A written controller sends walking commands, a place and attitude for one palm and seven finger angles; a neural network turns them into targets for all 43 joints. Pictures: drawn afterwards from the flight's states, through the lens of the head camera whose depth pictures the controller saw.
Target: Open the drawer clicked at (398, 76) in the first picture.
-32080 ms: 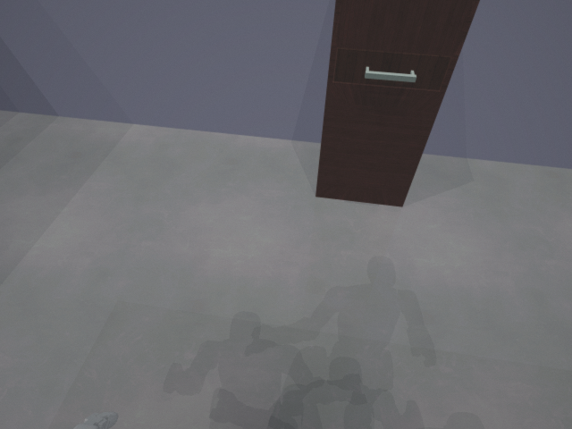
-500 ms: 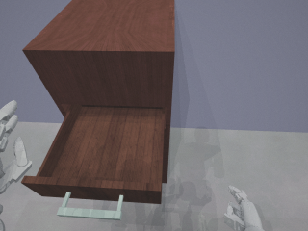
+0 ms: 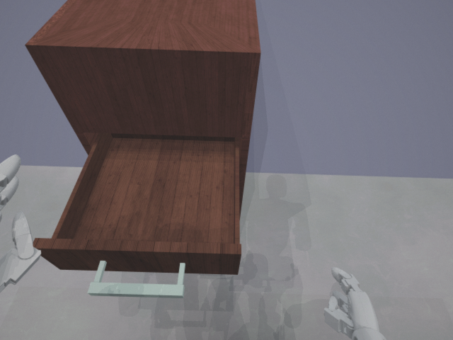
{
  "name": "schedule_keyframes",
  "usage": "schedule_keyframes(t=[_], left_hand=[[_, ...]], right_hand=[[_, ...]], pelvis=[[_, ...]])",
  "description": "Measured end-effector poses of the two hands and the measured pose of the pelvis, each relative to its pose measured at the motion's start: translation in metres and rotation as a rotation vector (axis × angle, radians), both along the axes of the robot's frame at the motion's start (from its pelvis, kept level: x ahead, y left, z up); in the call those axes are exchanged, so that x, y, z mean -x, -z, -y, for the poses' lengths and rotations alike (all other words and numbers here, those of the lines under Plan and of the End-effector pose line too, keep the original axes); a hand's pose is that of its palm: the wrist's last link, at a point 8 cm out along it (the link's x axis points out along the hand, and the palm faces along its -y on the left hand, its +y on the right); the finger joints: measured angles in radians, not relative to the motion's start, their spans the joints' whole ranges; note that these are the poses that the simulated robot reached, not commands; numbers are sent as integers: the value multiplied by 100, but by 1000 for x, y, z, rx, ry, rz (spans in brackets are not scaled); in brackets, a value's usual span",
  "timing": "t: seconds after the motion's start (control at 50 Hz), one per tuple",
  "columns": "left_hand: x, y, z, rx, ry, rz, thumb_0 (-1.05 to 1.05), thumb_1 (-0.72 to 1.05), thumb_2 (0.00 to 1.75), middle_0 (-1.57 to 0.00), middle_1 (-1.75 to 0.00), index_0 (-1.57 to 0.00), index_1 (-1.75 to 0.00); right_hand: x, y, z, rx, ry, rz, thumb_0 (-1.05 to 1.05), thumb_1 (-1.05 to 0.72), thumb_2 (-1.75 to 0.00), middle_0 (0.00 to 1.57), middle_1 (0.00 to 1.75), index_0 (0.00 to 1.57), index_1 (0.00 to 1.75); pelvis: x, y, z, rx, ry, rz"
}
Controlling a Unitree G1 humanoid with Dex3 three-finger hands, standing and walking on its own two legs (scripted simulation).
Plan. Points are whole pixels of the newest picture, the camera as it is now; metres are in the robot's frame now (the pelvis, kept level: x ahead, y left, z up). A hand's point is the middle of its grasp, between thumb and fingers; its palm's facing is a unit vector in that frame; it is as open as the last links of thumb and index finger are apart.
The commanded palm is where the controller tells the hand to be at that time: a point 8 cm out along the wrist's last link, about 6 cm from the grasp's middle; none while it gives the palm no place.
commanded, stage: step back with the hand held close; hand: left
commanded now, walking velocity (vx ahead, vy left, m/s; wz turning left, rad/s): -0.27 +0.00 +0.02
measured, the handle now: (139, 278) +0.24 +0.18 -0.08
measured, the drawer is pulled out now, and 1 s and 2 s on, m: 0.30 0.30 0.30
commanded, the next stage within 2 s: stop stepping back and stand still in 0.56 s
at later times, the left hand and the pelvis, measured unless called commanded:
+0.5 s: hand out of the picture +0.07 +0.19 +0.15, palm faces +0.37 -0.81 -0.46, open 7.4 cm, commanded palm +0.00 +0.22 +0.18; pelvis -0.12 -0.06 +0.01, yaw +2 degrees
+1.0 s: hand out of the picture -0.08 +0.18 +0.16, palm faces +0.42 -0.83 -0.37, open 7.4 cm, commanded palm -0.14 +0.22 +0.18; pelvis -0.26 -0.06 +0.00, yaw +3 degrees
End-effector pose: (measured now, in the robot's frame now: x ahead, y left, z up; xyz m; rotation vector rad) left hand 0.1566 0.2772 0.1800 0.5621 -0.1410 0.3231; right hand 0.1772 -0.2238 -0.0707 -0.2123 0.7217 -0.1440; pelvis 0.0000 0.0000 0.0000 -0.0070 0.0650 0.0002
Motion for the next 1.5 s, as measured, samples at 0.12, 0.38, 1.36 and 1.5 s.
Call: schedule_keyframes(t=[0.12,0.38,1.36,1.5], left_hand=[[25,9,17,44,-19,-28,1,89,90,-21,-30,-21,-31],[100,-7,61,2,45,20,1,89,90,-22,-30,-22,-31],[298,-16,67,-73,54,94,1,89,90,-21,-30,-21,-31],[296,5,70,22,-17,49,1,89,90,-22,-30,-22,-31]], right_hand=[[30,12,0,-24,-39,-27,1,-90,-90,20,30,20,30],[117,9,78,-11,79,-77,2,-90,-90,20,30,20,30],[333,8,74,-11,25,-58,2,-90,-90,20,30,20,30],[320,19,77,-41,4,-110,2,-90,-90,20,30,20,30]], pelvis=[[26,1,15,-6,5,-28],[88,-3,59,-20,-14,18],[285,0,70,4,-27,63],[286,0,75,14,-36,78]])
